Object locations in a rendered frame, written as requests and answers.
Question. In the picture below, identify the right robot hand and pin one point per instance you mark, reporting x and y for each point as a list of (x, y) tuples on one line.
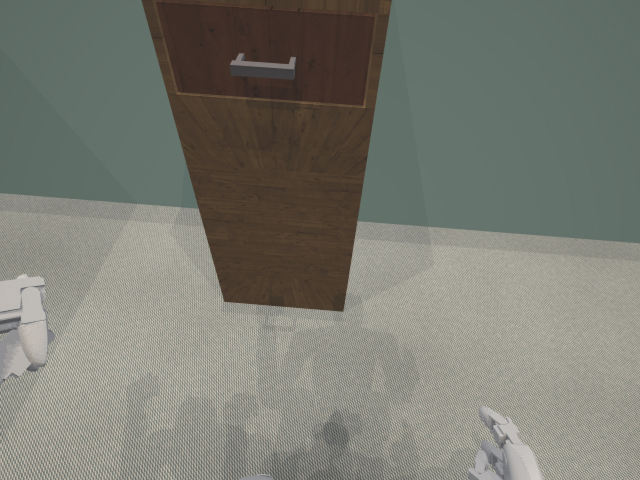
[(515, 462)]

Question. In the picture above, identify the left robot hand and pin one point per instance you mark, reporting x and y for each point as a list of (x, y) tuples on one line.
[(22, 315)]

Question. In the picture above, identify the drawer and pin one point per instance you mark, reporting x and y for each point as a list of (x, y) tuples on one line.
[(332, 49)]

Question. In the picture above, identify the handle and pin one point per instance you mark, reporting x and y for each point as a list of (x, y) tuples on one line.
[(239, 67)]

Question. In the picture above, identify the cabinet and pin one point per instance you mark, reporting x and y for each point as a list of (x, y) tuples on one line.
[(278, 183)]

